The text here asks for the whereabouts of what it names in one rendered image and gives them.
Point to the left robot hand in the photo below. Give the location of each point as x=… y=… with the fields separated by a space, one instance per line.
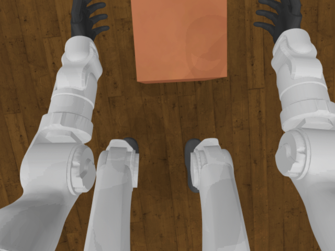
x=81 y=24

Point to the left robot upper arm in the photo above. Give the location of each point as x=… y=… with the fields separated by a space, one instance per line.
x=53 y=175

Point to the right robot hand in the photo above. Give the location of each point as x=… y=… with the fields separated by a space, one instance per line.
x=289 y=16

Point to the left robot foot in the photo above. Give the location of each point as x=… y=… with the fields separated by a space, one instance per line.
x=133 y=143

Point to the carton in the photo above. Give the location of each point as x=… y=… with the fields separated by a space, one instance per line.
x=179 y=40

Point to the robot left thigh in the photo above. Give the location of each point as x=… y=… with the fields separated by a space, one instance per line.
x=109 y=223

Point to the right robot forearm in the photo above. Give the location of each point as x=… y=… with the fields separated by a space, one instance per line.
x=301 y=85

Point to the left robot forearm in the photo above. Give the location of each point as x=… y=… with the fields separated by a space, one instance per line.
x=73 y=99

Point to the right robot upper arm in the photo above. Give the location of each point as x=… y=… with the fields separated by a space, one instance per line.
x=307 y=157

